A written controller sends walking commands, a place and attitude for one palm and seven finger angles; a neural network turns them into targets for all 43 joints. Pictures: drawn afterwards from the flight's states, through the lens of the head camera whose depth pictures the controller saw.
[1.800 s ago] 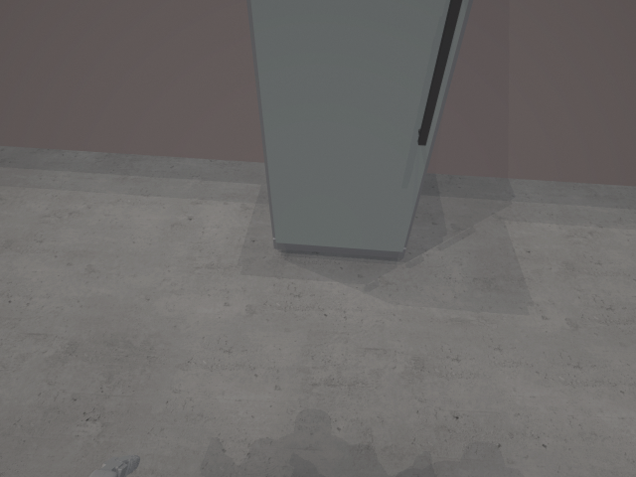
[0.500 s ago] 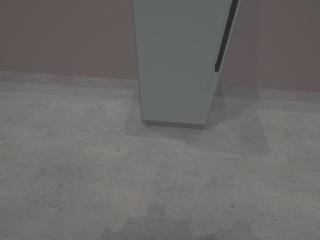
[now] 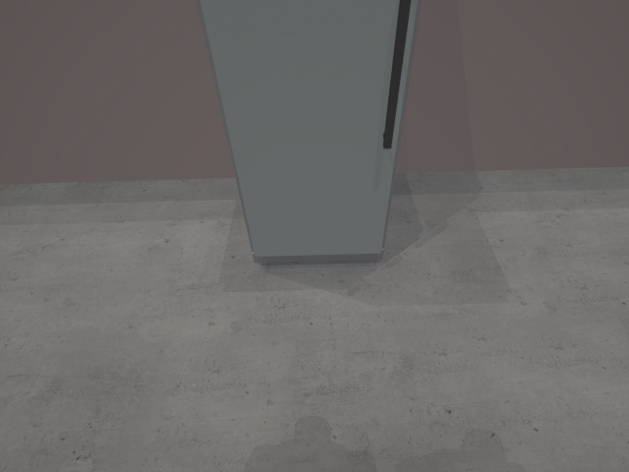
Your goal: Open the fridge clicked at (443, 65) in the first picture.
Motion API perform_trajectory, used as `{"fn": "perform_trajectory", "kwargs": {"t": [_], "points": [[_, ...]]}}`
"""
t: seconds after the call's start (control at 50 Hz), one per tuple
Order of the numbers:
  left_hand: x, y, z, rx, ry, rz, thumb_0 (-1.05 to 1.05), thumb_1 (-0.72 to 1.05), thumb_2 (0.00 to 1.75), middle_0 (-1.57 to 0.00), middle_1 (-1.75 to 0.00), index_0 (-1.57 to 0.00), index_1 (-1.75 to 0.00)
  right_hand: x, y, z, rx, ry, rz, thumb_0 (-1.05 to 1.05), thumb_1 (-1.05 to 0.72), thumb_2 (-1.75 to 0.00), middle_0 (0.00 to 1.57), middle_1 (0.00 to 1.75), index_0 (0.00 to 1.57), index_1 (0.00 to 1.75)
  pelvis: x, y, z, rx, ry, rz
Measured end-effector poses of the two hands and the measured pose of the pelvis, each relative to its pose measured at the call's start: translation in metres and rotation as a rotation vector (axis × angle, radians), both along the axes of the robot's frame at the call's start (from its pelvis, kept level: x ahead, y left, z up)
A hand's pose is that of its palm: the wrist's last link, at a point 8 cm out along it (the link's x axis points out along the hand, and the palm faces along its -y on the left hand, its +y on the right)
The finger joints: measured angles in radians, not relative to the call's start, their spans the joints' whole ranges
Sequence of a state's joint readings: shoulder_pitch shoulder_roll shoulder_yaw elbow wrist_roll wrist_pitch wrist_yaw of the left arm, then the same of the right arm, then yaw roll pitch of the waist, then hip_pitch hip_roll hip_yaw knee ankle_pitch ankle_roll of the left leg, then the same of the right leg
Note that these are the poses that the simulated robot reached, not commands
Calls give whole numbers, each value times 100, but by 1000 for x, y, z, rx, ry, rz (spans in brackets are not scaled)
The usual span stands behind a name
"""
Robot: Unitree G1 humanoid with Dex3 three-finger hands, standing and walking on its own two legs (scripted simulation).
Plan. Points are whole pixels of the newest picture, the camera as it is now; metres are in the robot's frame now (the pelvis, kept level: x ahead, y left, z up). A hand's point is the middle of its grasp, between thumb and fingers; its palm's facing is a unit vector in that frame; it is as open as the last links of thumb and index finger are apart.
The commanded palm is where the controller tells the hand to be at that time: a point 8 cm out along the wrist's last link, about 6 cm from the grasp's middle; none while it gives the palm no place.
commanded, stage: walk to a spot facing it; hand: right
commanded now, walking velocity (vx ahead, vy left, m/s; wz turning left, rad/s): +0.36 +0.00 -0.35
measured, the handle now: (395, 63) +1.03 -0.15 +0.09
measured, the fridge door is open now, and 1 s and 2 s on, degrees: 0 0 0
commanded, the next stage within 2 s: turn to face it in 0.34 s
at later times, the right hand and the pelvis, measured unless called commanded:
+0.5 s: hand (466, 435) +0.24 -0.22 -0.18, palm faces +0.06 +0.99 -0.14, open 7.4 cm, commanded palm none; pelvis +0.17 -0.05 +0.00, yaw -3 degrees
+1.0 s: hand (455, 389) +0.31 -0.22 -0.18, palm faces +0.14 +0.98 -0.15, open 7.4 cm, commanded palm none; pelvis +0.34 -0.04 +0.00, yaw -2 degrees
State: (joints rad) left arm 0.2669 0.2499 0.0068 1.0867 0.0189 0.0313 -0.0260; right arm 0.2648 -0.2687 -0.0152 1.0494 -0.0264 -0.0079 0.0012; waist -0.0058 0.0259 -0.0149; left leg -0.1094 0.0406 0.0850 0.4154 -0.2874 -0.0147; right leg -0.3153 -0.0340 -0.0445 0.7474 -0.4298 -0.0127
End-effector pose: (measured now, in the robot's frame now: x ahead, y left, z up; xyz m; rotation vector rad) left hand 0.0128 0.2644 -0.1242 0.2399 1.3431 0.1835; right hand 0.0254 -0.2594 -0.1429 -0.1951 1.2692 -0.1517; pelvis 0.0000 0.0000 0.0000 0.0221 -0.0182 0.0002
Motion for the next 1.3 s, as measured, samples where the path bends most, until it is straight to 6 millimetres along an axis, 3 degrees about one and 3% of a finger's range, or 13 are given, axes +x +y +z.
{"fn": "perform_trajectory", "kwargs": {"t": [0.1,0.18,0.36,0.54,0.6,0.66,0.76,0.84,0.92,1.02,1.08,1.14,1.3], "points": [[17,-36,-10,-3,7,-14,1,91,90,-20,-30,-20,-30,-23,-15,-26,52,117,-77,0,-90,-90,20,30,20,30,27,-27,-15,-2,-3,-50],[15,-65,-8,-24,38,25,0,91,90,-20,-30,-20,-30,-10,-22,-19,65,169,-81,1,-90,-90,20,30,20,30,51,-42,-8,-5,1,-52],[22,-115,-1,-103,186,68,0,91,90,-20,-30,-21,-30,96,-25,-2,82,28,-102,1,-90,-90,20,30,20,30,112,-53,6,-7,-3,-85],[77,-116,-22,-130,233,137,0,91,90,-20,-30,-21,-30,234,0,-9,87,-65,-23,0,-90,-90,20,30,19,30,192,-42,-10,-20,-15,-53],[105,-104,-37,-135,259,141,0,91,90,-20,-30,-21,-30,274,9,-16,69,-122,-18,0,-90,-90,20,30,20,30,225,-32,-24,-28,-21,-51],[149,-87,-43,-125,224,121,0,91,90,-20,-30,-21,-30,289,14,-15,61,-140,-48,0,-90,-90,20,30,20,30,244,-26,-25,-14,-34,-55],[247,-67,-33,-104,54,50,1,91,90,-20,-30,-20,-30,287,4,-3,12,-82,-93,-1,-93,-90,20,30,20,30,271,-21,-11,-8,-27,-52],[314,-62,-21,-92,-73,20,1,92,90,-19,-30,-20,-30,279,2,0,16,2,-91,-1,-92,-90,20,30,20,30,291,-23,-4,-8,-8,-43],[362,-66,-11,-82,-131,-15,1,93,90,-19,-30,-20,-30,274,1,-2,50,62,-116,0,-91,-90,20,30,20,30,314,-31,0,-4,5,-32],[405,-85,-7,-68,-161,-49,0,92,90,-19,-30,-20,-30,276,-7,-12,96,123,-163,0,-91,-90,20,30,20,30,348,-49,-4,12,10,-28],[415,-98,-9,-65,-171,-28,0,92,90,-19,-30,-20,-30,287,-14,-17,109,166,-155,0,-90,-90,20,30,20,30,368,-58,-6,-8,4,-10],[411,-98,-6,-49,-151,26,0,95,90,-20,-30,-20,-30,315,-21,-11,105,176,-111,0,-91,-90,20,30,20,30,386,-63,-1,-14,2,5],[368,-104,-13,-97,96,123,0,93,90,-20,-30,-20,-30,438,-25,3,54,44,-29,1,-91,-90,20,30,19,30,436,-53,4,-30,1,29]]}}
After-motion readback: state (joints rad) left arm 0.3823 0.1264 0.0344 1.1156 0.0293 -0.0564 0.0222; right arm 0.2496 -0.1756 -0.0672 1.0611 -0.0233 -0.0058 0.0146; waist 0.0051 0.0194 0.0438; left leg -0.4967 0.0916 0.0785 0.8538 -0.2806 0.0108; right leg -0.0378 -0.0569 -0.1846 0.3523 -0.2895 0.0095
